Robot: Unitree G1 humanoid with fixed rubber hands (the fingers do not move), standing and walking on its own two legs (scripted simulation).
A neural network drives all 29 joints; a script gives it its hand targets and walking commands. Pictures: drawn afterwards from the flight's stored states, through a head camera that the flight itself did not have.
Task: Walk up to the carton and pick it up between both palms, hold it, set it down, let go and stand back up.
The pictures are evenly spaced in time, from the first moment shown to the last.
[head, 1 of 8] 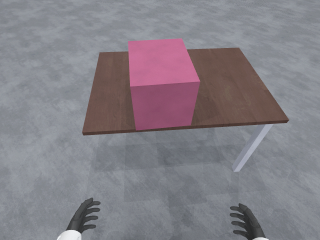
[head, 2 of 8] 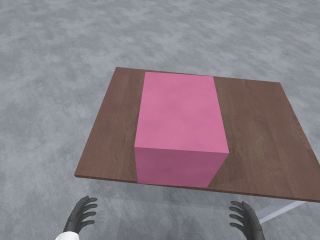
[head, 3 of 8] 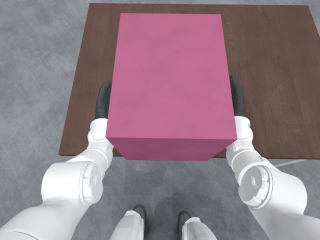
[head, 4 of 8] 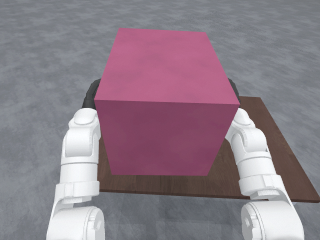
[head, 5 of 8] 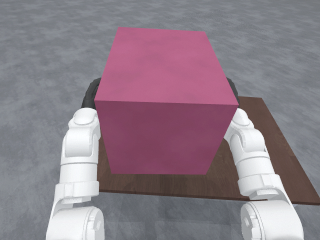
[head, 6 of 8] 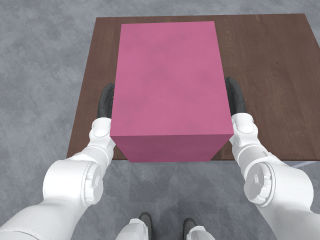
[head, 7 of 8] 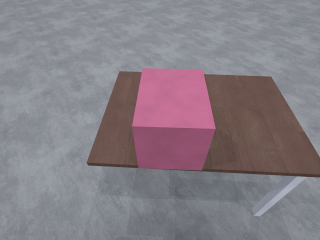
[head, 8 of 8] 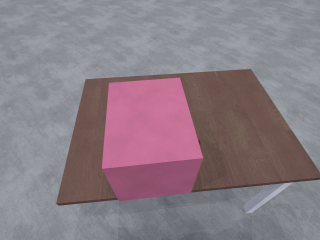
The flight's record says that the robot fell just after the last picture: no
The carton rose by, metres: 0.26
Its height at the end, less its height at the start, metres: +0.00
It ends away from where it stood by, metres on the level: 0.02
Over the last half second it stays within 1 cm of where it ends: yes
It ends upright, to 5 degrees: yes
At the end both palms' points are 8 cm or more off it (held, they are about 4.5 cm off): yes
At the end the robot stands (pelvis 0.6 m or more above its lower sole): yes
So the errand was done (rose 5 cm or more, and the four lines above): yes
